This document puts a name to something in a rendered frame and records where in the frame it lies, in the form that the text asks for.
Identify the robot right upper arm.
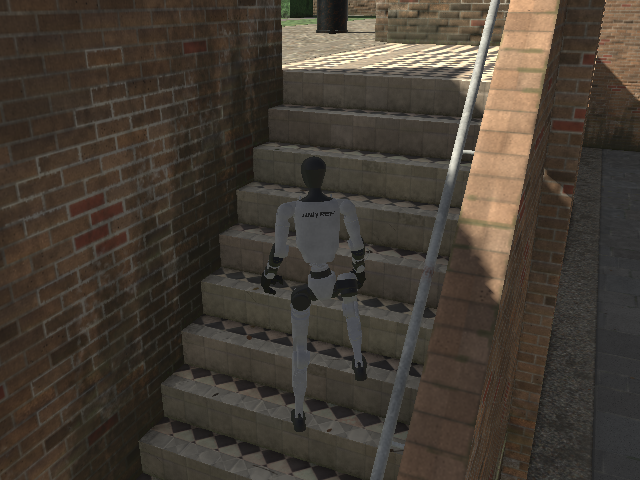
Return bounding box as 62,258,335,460
336,199,364,251

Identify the right robot hand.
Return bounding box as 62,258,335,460
350,269,366,289

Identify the robot right thigh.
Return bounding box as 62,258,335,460
336,272,358,318

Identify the robot left upper arm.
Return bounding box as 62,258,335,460
274,201,296,258

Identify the left robot forearm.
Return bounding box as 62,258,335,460
264,243,283,279

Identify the left robot shin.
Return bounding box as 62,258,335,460
292,351,307,418

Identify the right robot forearm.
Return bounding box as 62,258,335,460
351,237,365,273

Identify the left robot hand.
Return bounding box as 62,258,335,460
261,272,283,295

